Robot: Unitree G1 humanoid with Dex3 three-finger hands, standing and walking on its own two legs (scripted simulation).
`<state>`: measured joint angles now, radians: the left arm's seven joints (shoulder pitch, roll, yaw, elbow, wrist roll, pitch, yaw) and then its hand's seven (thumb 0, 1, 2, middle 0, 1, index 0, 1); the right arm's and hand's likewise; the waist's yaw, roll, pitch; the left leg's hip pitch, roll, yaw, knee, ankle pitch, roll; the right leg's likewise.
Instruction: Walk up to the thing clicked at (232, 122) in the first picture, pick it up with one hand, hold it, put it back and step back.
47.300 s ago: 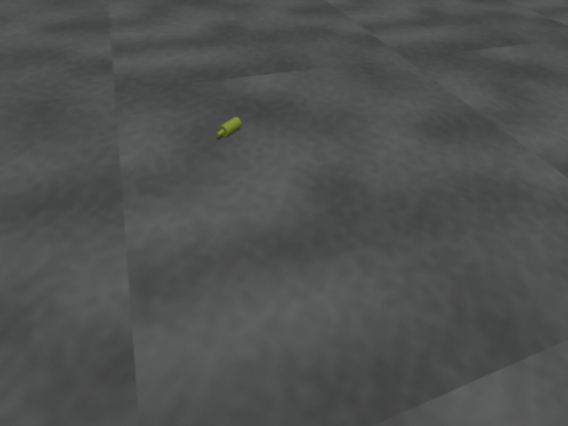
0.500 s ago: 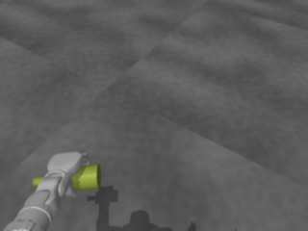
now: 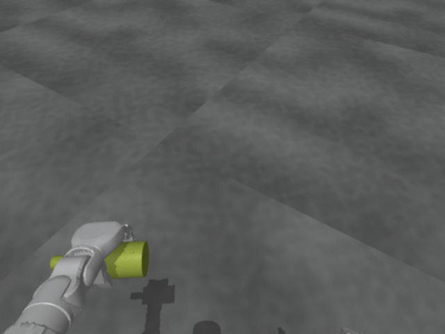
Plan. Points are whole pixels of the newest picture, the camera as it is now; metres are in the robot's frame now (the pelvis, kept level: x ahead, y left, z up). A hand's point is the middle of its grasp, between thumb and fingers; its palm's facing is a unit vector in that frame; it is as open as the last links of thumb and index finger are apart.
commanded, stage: hold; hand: left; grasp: from above
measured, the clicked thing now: (100, 260) +0.31 +0.25 -0.08
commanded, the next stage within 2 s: crouch in 1.34 s
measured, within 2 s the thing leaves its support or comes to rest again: neither
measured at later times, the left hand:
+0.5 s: hand (106, 268) +0.27 +0.21 -0.04, palm faces -0.47 -0.06 -0.88, open 9.9 cm
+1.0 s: hand (106, 265) +0.27 +0.21 -0.02, palm faces -0.46 -0.06 -0.89, open 10.0 cm
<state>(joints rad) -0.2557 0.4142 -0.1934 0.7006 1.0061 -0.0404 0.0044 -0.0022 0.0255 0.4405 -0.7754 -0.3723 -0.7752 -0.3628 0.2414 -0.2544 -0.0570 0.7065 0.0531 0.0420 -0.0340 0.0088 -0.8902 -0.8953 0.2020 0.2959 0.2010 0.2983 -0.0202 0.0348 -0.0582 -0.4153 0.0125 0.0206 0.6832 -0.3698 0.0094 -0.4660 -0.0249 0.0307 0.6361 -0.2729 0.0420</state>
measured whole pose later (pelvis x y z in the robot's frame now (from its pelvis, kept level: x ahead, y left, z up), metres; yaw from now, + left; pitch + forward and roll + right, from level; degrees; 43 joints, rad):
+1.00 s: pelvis -0.02 -0.01 +0.01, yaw +0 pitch +1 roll +0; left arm -0.21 0.42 -0.20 0.58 0.98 -0.04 -0.07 0.00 0.00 0.48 -0.73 -0.50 -0.73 -0.49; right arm 0.18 -0.25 -0.03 0.69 0.07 0.05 -0.06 0.01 -0.90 -0.90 0.20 0.30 0.20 0.30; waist 0.01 0.05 0.00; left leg -0.27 0.01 0.02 0.53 -0.28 -0.01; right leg -0.34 -0.02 0.03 0.52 -0.20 0.03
